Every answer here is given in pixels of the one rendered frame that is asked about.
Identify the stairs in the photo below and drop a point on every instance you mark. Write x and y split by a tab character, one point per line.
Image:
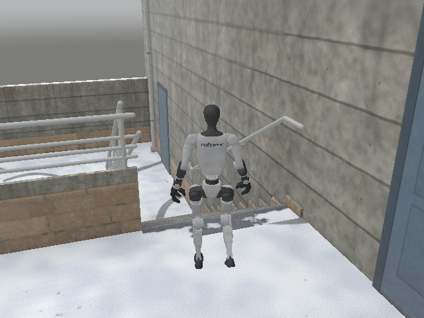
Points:
188	217

